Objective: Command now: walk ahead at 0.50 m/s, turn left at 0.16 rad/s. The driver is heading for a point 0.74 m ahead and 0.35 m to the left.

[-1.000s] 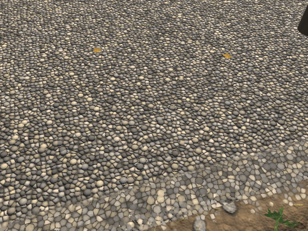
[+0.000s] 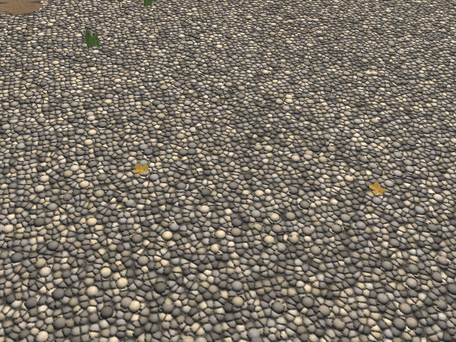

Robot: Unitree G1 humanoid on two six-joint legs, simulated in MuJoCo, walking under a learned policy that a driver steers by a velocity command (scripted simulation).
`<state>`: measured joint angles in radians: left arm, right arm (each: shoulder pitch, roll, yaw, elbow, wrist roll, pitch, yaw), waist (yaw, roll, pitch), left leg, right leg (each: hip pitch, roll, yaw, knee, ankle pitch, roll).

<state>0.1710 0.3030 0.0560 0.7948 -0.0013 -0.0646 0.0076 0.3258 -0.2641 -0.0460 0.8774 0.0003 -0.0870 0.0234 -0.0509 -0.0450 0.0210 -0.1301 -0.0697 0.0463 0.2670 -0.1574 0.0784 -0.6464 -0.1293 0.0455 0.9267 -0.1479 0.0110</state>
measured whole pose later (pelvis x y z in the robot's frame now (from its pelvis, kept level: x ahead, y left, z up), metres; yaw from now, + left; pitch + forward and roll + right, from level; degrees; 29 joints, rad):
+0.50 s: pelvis +0.27 -0.04 +0.00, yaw +14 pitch +1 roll -2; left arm 0.25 0.26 0.07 0.87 0.01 -0.10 -0.01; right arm 0.23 -0.32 -0.08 0.77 0.03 -0.02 -0.01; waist 0.03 0.05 0.04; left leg -0.62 0.11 -0.05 1.05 -0.25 0.01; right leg -0.14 0.01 -0.14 0.30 -0.18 -0.03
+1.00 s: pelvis +0.50 +0.11 +0.00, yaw +32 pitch +1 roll -1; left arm 0.09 0.31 0.07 0.78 0.01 -0.10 0.00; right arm 0.32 -0.27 -0.07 0.72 0.01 -0.05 0.01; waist -0.04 -0.03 0.06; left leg -0.21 -0.10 -0.06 0.37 -0.17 0.10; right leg -0.62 -0.11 0.07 0.98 -0.22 0.04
